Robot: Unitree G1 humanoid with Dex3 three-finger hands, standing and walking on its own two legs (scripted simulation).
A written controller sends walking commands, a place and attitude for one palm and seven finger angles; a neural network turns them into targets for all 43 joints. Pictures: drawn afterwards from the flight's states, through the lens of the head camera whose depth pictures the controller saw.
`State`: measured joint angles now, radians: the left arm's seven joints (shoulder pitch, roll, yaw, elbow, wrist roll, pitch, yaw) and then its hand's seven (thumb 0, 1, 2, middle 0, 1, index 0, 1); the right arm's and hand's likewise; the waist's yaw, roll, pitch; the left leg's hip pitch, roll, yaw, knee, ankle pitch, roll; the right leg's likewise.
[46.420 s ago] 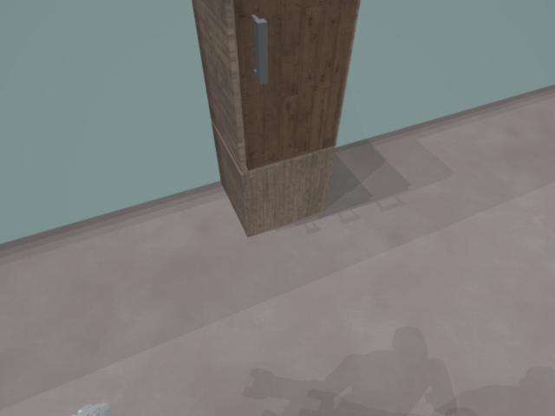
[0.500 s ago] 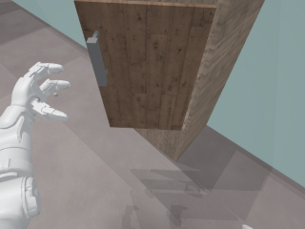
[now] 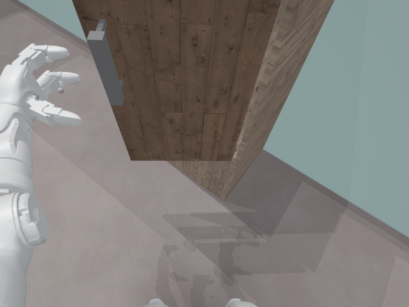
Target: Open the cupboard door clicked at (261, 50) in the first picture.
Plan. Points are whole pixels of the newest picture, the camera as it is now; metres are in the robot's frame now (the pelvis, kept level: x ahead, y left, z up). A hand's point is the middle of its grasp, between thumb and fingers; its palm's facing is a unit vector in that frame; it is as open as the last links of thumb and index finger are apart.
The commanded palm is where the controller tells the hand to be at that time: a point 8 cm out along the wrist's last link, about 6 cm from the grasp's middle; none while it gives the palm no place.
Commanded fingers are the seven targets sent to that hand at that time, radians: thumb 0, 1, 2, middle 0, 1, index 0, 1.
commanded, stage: move the hooked fingers beside the handle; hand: left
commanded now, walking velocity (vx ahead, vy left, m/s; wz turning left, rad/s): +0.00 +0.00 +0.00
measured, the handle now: (110, 65) +0.57 +0.17 +0.12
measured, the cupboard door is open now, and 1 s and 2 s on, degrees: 38 38 38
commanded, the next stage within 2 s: none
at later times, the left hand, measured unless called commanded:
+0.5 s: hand (74, 64) +0.56 +0.23 +0.13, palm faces -0.03 -1.00 +0.01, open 14.0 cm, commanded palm +0.53 +0.29 +0.12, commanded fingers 0.00 -0.50 0.30 -0.30 -1.20 -0.30 -1.20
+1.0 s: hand (66, 78) +0.51 +0.23 +0.13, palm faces -0.04 -1.00 +0.03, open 14.0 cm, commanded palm +0.50 +0.28 +0.12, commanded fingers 0.00 -0.50 0.30 -0.30 -1.20 -0.30 -1.20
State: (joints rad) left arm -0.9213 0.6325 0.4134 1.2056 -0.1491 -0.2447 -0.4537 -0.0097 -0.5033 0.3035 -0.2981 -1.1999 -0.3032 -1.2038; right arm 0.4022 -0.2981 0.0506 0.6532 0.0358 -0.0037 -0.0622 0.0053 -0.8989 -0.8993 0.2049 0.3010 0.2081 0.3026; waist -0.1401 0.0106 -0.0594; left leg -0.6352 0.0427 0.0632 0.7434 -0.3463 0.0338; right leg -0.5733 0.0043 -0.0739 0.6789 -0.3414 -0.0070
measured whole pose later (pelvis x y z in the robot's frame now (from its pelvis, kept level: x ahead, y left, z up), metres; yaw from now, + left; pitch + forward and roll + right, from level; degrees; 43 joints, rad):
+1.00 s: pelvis +0.01 +0.00 -0.01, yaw +0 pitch +17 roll -3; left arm -0.99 0.64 0.41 1.22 -0.13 -0.25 -0.42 -0.01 -0.50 0.30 -0.30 -1.20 -0.30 -1.20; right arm 0.37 -0.29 0.04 0.61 0.02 0.07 -0.04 0.00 -0.90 -0.90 0.20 0.30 0.21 0.30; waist -0.16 0.02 -0.09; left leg -0.71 0.05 0.04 0.81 -0.39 0.03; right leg -0.63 0.02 -0.08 0.71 -0.37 0.00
